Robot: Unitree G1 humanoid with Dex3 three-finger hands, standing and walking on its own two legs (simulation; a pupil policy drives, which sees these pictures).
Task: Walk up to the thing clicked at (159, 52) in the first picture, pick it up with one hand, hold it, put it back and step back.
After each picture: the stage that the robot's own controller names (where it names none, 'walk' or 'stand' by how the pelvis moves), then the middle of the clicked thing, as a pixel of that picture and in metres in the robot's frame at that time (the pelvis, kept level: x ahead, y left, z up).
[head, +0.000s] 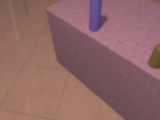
stand; (158, 56) +0.54 -0.35 -0.09
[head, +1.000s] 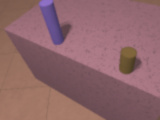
walk; (127, 61) +0.49 -0.15 -0.07
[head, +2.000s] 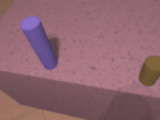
rise first; (150, 71) +0.38 -0.22 -0.05
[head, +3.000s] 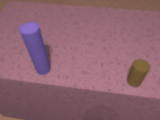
stand; (137, 73) +0.42 -0.20 -0.06
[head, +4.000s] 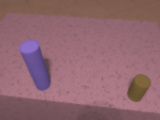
stand; (138, 88) +0.37 -0.21 -0.09
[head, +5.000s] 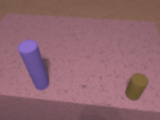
stand; (135, 87) +0.38 -0.20 -0.09
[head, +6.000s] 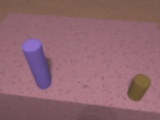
stand; (138, 88) +0.38 -0.21 -0.09
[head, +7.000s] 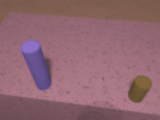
stand; (138, 89) +0.37 -0.21 -0.09
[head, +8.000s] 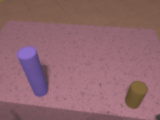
rise first; (135, 95) +0.36 -0.19 -0.09
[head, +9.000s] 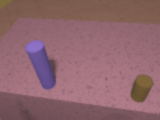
go down; (140, 89) +0.39 -0.20 -0.09
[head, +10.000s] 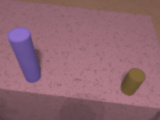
go down; (132, 82) +0.38 -0.21 -0.07
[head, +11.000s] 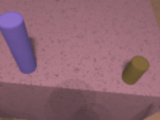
go down; (134, 71) +0.39 -0.21 -0.04
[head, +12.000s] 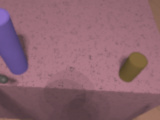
close in; (131, 68) +0.39 -0.20 -0.02
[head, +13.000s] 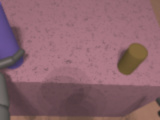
close; (131, 60) +0.40 -0.19 +0.00
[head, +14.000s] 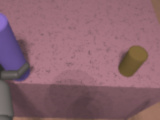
lift; (131, 62) +0.40 -0.19 +0.00
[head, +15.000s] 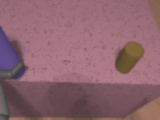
lift; (128, 58) +0.41 -0.19 +0.01
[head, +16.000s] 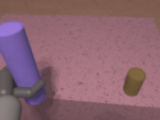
lift; (133, 82) +0.39 -0.18 -0.05
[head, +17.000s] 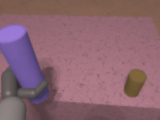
hold; (134, 83) +0.38 -0.19 -0.07
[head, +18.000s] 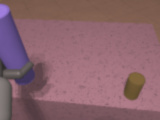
crouch; (133, 86) +0.39 -0.19 -0.08
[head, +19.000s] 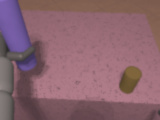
lower; (129, 80) +0.39 -0.20 -0.08
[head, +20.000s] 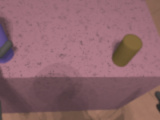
lower; (125, 51) +0.42 -0.19 +0.01
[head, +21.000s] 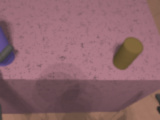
lower; (126, 54) +0.41 -0.19 +0.01
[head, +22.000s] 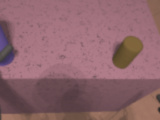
lower; (126, 53) +0.41 -0.19 +0.01
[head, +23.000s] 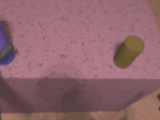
lower; (127, 53) +0.41 -0.19 +0.01
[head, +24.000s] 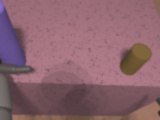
open; (134, 60) +0.39 -0.20 +0.00
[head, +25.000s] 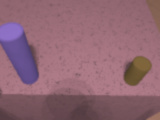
sink last; (136, 71) +0.39 -0.21 -0.03
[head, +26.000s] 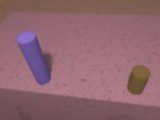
stand; (137, 80) +0.40 -0.18 -0.04
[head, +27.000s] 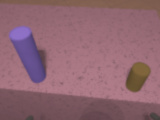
stand; (136, 77) +0.39 -0.19 -0.03
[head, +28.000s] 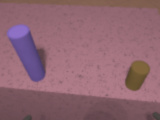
stand; (136, 76) +0.39 -0.18 -0.03
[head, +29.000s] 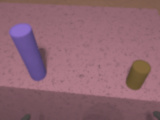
stand; (137, 75) +0.40 -0.19 -0.03
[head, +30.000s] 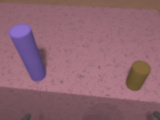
stand; (137, 76) +0.40 -0.18 -0.02
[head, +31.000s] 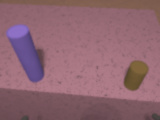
stand; (135, 76) +0.40 -0.18 -0.03
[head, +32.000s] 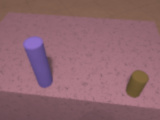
stand; (136, 84) +0.40 -0.20 -0.08
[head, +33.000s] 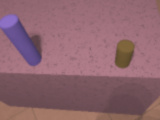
walk; (123, 54) +0.47 -0.12 -0.07
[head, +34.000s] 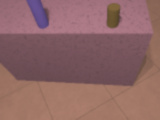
walk; (113, 16) +0.76 -0.13 -0.08
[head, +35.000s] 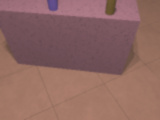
stand; (110, 5) +1.01 -0.19 -0.07
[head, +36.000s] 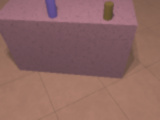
stand; (108, 11) +1.01 -0.17 -0.09
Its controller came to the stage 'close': yes
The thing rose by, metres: 0.00
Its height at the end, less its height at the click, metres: +0.00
